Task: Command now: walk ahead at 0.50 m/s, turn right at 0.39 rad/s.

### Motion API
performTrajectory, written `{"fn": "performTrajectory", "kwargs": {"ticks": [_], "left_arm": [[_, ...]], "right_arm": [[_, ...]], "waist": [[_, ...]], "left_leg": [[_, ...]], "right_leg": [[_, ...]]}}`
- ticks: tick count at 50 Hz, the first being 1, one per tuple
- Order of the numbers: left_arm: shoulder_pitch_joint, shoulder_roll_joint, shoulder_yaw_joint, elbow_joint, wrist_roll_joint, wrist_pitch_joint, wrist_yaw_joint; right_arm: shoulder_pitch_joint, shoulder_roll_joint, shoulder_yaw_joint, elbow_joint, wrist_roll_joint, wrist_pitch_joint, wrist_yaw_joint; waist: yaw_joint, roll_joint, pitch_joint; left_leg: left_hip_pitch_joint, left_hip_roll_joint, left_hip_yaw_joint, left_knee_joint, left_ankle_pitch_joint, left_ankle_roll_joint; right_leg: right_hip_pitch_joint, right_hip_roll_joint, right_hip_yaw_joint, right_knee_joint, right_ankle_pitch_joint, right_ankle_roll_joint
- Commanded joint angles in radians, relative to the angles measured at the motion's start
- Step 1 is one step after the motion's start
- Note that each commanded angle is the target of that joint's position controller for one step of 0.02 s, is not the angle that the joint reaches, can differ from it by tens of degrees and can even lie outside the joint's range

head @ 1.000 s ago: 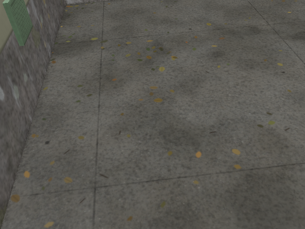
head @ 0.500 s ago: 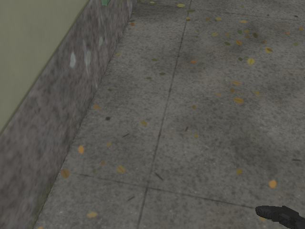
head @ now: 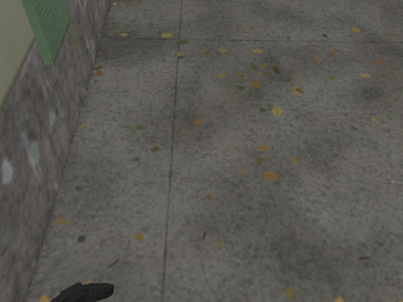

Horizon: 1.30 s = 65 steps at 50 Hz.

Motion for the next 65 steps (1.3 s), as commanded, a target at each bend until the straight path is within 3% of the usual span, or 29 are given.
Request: {"fn": "performTrajectory", "kwargs": {"ticks": [1, 2, 3, 4, 5, 6, 7, 11, 14, 16, 22, 23, 25, 26, 27, 28, 29, 31, 33, 35, 40, 45, 46, 47, 48, 50, 53, 57, 65], "left_arm": [[0.108, 0.140, 0.055, -0.057, 0.000, 0.002, 0.000], [0.265, 0.199, 0.085, -0.023, 0.000, 0.012, 0.018], [0.371, 0.303, 0.109, -0.007, 0.014, 0.027, 0.041], [0.356, 0.296, 0.101, -0.023, 0.003, 0.022, 0.037], [0.372, 0.229, 0.093, -0.023, 0.008, 0.027, 0.043], [0.293, 0.193, 0.081, -0.029, 0.002, 0.025, 0.051], [0.212, 0.180, 0.074, -0.050, 0.005, 0.021, 0.045], [0.145, 0.142, 0.064, -0.073, 0.011, 0.008, 0.053], [0.165, 0.170, 0.073, -0.062, 0.007, 0.008, 0.072], [0.219, 0.185, 0.080, -0.046, -0.013, 0.018, 0.081], [0.287, 0.192, 0.088, -0.029, -0.011, 0.053, 0.090], [0.272, 0.189, 0.090, -0.033, -0.009, 0.054, 0.092], [0.228, 0.127, 0.080, -0.059, -0.017, 0.050, 0.099], [0.239, 0.063, 0.058, -0.092, 0.005, 0.044, 0.097], [0.443, 0.033, 0.046, -0.089, -0.015, 0.034, 0.094], [0.446, 0.152, 0.068, -0.055, -0.019, 0.035, 0.097], [0.321, 0.193, 0.077, -0.068, -0.019, 0.041, 0.099], [0.239, 0.155, 0.071, -0.074, -0.006, 0.055, 0.103], [0.250, 0.089, 0.053, -0.066, -0.012, 0.065, 0.100], [0.232, 0.045, 0.036, -0.066, -0.009, 0.069, 0.105], [0.155, 0.058, 0.030, -0.072, -0.003, 0.083, 0.111], [0.124, 0.054, 0.035, -0.057, 0.014, 0.095, 0.105], [0.125, 0.073, 0.039, -0.062, 0.024, 0.094, 0.104], [0.130, 0.137, 0.053, -0.072, 0.030, 0.097, 0.110], [0.116, 0.131, 0.051, -0.072, 0.026, 0.106, 0.109], [0.070, 0.048, 0.034, -0.074, 0.020, 0.106, 0.093], [0.063, 0.079, 0.044, -0.074, 0.025, 0.090, 0.085], [0.087, 0.068, 0.048, -0.051, 0.019, 0.091, 0.092], [0.073, 0.070, 0.062, 0.005, 0.018, 0.099, 0.105]], "right_arm": [[-0.032, -0.185, -0.046, -0.052, 0.016, -0.004, -0.014], [-0.066, -0.201, -0.049, -0.066, 0.020, -0.006, -0.014], [0.025, -0.104, -0.020, -0.091, -0.017, -0.029, -0.005], [0.114, -0.041, 0.017, -0.107, -0.014, -0.063, 0.020], [-0.038, -0.145, -0.012, -0.130, 0.024, -0.089, 0.031], [-0.150, -0.145, -0.009, -0.177, 0.042, -0.098, 0.028], [-0.175, -0.130, -0.009, -0.187, 0.022, -0.098, 0.015], [-0.123, -0.115, -0.025, -0.184, -0.009, -0.047, 0.001], [-0.213, -0.070, -0.009, -0.202, -0.015, -0.031, -0.004], [-0.324, -0.038, 0.004, -0.213, -0.002, -0.031, 0.011], [-0.411, -0.121, -0.031, -0.211, 0.016, -0.072, 0.029], [-0.379, -0.133, -0.040, -0.200, 0.019, -0.077, 0.029], [-0.208, -0.161, -0.066, -0.150, -0.008, -0.075, 0.023], [-0.085, -0.239, -0.085, -0.137, -0.033, -0.077, 0.020], [-0.045, -0.297, -0.093, -0.128, -0.049, -0.061, 0.022], [-0.077, -0.211, -0.081, -0.143, -0.025, -0.051, 0.022], [-0.116, -0.140, -0.061, -0.167, -0.020, -0.037, 0.010], [-0.184, -0.070, -0.030, -0.149, -0.009, -0.015, 0.014], [-0.192, -0.051, -0.021, -0.116, -0.016, -0.017, 0.016], [-0.204, -0.086, -0.032, -0.087, -0.016, -0.016, 0.004], [-0.194, -0.128, -0.041, -0.041, 0.002, -0.007, -0.005], [-0.201, -0.103, -0.023, -0.006, 0.026, 0.010, 0.005], [-0.167, -0.080, -0.015, 0.008, 0.021, 0.009, 0.008], [-0.115, -0.059, -0.009, 0.012, -0.004, 0.003, 0.013], [-0.047, -0.019, 0.005, 0.023, -0.014, 0.001, 0.016], [-0.152, -0.052, 0.005, 0.016, -0.013, 0.018, 0.015], [-0.149, -0.059, 0.003, 0.045, -0.009, 0.035, 0.007], [-0.156, -0.064, 0.004, 0.079, -0.001, 0.028, 0.007], [-0.188, -0.070, 0.004, 0.138, 0.000, 0.040, -0.010]], "waist": [[0.127, 0.151, -0.072], [0.217, 0.131, -0.143], [0.184, -0.112, -0.276], [0.122, -0.236, -0.469], [0.197, -0.100, -0.425], [0.170, -0.026, -0.245], [0.117, 0.069, -0.132], [0.023, 0.014, -0.049], [0.050, -0.013, -0.023], [0.098, -0.025, -0.029], [0.122, -0.077, -0.003], [0.097, -0.099, -0.005], [0.005, -0.119, -0.054], [-0.030, 0.031, -0.193], [0.054, 0.415, -0.341], [0.036, 0.308, -0.333], [-0.003, 0.185, -0.218], [0.033, 0.104, -0.103], [0.077, 0.131, -0.073], [0.088, 0.152, -0.069], [0.070, 0.153, -0.109], [0.078, 0.132, -0.053], [0.074, 0.106, -0.056], [0.034, -0.003, -0.081], [-0.006, -0.138, -0.125], [0.025, -0.119, -0.063], [0.025, -0.058, -0.015], [0.037, -0.021, -0.049], [0.041, 0.006, -0.028]], "left_leg": [[-0.014, 0.261, -0.012, 0.281, 1.373, 0.066], [-0.140, 0.211, 0.017, 0.517, 1.303, 0.036], [-0.488, 0.108, 0.010, 0.916, 0.615, -0.013], [-0.777, -0.057, -0.183, 1.202, -0.095, -0.051], [-0.867, 0.004, -0.289, 1.241, -0.011, -0.028], [-0.917, 0.057, -0.270, 1.158, 0.073, -0.009], [-0.888, 0.098, -0.245, 1.075, 0.121, -0.009], [-0.732, 0.151, -0.220, 0.885, 0.167, -0.054], [-0.712, 0.128, -0.181, 0.649, 0.300, -0.093], [-0.663, 0.092, -0.190, 0.453, 0.452, -0.099], [-0.564, 0.045, -0.218, 0.252, 0.431, -0.085], [-0.526, 0.046, -0.224, 0.232, 0.392, -0.070], [-0.302, 0.063, -0.215, 0.156, 0.449, -0.018], [-0.048, 0.250, -0.374, 0.188, 0.635, 0.045], [0.202, 0.497, -0.804, 0.132, 0.734, 0.244], [0.169, 0.508, -0.873, 0.109, 0.598, 0.276], [0.060, 0.442, -0.681, 0.121, 0.638, 0.239], [-0.140, 0.328, -0.456, 0.108, 0.827, 0.191], [-0.244, 0.269, -0.350, 0.059, 0.907, 0.171], [-0.273, 0.249, -0.281, 0.026, 0.974, 0.177], [-0.276, 0.260, -0.226, 0.015, 0.969, 0.183], [-0.335, 0.221, -0.217, 0.060, 0.557, 0.131], [-0.360, 0.186, -0.210, 0.087, 0.441, 0.086], [-0.431, 0.114, -0.162, 0.158, 0.304, 0.030], [-0.454, 0.055, -0.114, 0.171, 0.157, -0.018], [-0.361, 0.068, -0.122, 0.159, 0.223, -0.052], [-0.332, 0.078, -0.121, 0.147, 0.282, -0.048], [-0.310, 0.093, -0.126, 0.133, 0.340, -0.050], [-0.276, 0.102, -0.121, 0.094, 0.320, -0.058]], "right_leg": [[0.281, 0.108, -0.079, -0.020, -0.061, -0.077], [0.533, 0.109, -0.033, -0.075, -0.006, -0.114], [0.927, -0.127, 0.293, -0.017, 0.133, -0.227], [1.167, -0.326, 0.858, -0.221, -0.113, -0.417], [1.124, -0.281, 0.836, -0.326, -0.275, -0.340], [0.959, -0.245, 0.695, -0.346, -0.270, -0.273], [0.766, -0.207, 0.580, -0.355, -0.151, -0.255], [0.441, -0.105, 0.384, -0.403, 0.060, -0.243], [0.352, -0.051, 0.289, -0.399, 0.114, -0.223], [0.374, -0.034, 0.291, -0.389, -0.019, -0.193], [0.475, -0.077, 0.443, -0.299, -0.247, -0.140], [0.491, -0.082, 0.466, -0.264, -0.248, -0.125], [0.457, 0.015, 0.409, -0.067, -0.110, -0.055], [0.333, 0.091, 0.320, 0.237, -0.288, -0.001], [0.077, 0.201, 0.254, 0.554, -0.723, 0.058], [-0.026, 0.122, 0.282, 0.713, -0.667, 0.092], [-0.044, 0.092, 0.254, 0.753, -0.590, 0.114], [0.013, 0.041, 0.218, 0.669, -0.494, 0.120], [0.111, 0.022, 0.177, 0.527, -0.434, 0.114], [0.167, 0.021, 0.124, 0.375, -0.388, 0.125], [0.324, 0.009, 0.078, 0.122, -0.235, 0.115], [0.492, 0.033, 0.035, -0.160, -0.113, 0.047], [0.562, 0.001, 0.076, -0.207, -0.021, 0.028], [0.666, -0.096, 0.172, -0.166, 0.227, -0.007], [0.686, -0.152, 0.234, -0.176, 0.169, -0.073], [0.535, -0.116, 0.250, -0.229, -0.055, -0.066], [0.510, -0.059, 0.200, -0.194, 0.052, -0.022], [0.584, -0.047, 0.184, -0.162, 0.183, -0.022], [0.597, -0.034, 0.174, -0.204, 0.154, -0.020]]}}
Keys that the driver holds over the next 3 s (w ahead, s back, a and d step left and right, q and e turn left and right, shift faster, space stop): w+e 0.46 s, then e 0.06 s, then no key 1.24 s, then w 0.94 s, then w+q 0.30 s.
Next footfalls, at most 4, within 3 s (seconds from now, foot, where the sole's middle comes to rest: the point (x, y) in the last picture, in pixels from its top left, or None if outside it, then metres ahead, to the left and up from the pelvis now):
0.04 right None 0.22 -0.10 -0.76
0.52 left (173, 289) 0.51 0.07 -0.76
0.92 right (249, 300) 0.46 -0.16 -0.76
2.10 left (178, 271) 0.57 0.06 -0.76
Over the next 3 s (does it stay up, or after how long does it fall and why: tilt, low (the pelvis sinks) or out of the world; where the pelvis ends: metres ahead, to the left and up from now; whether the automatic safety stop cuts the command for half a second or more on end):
stays up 0.90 -0.25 0.02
